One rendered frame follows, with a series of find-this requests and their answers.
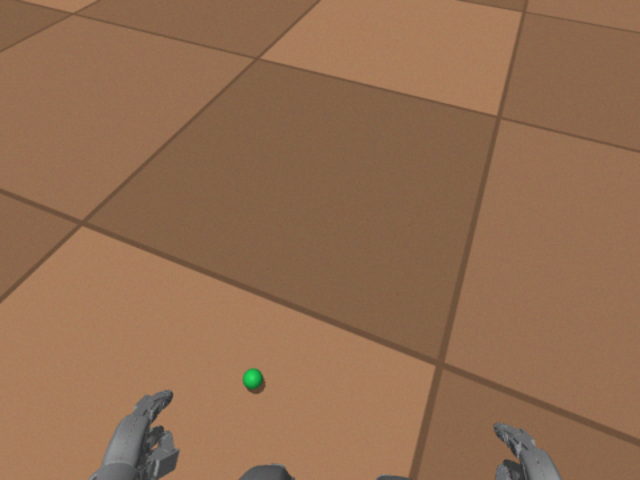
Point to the left robot arm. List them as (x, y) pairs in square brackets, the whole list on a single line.
[(116, 471)]

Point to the right robot hand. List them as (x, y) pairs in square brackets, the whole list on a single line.
[(535, 463)]

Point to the left robot hand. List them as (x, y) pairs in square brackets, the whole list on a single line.
[(133, 439)]

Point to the ball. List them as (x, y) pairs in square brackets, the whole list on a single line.
[(252, 378)]

